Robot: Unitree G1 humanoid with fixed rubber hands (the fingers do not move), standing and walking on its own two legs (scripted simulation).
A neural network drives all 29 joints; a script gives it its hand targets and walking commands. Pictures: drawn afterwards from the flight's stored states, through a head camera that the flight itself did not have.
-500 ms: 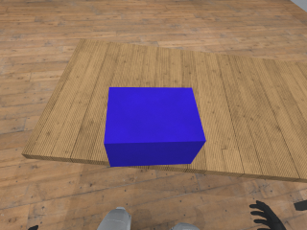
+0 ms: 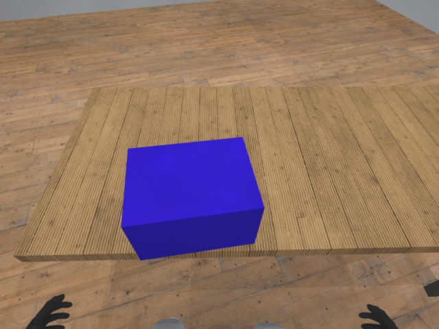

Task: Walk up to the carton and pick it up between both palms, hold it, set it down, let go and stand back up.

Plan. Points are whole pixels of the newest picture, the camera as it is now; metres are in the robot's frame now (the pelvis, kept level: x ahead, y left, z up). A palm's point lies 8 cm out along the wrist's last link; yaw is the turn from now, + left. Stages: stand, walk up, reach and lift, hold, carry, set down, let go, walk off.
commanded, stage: walk up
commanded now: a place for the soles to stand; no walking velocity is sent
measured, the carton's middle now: (192, 197) +0.39 +0.06 -0.03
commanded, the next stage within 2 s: none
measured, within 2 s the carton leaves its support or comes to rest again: neither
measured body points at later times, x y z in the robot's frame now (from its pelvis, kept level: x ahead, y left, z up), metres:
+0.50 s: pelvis +0.00 +0.00 +0.03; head +0.01 +0.01 +0.48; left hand +0.10 +0.31 -0.09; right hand +0.12 -0.31 -0.08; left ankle +0.07 +0.14 -0.71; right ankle +0.02 -0.12 -0.71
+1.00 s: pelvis -0.03 +0.07 +0.01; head +0.04 +0.09 +0.45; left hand +0.09 +0.41 -0.12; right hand +0.09 -0.26 -0.09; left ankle +0.07 +0.14 -0.71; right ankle -0.03 -0.07 -0.66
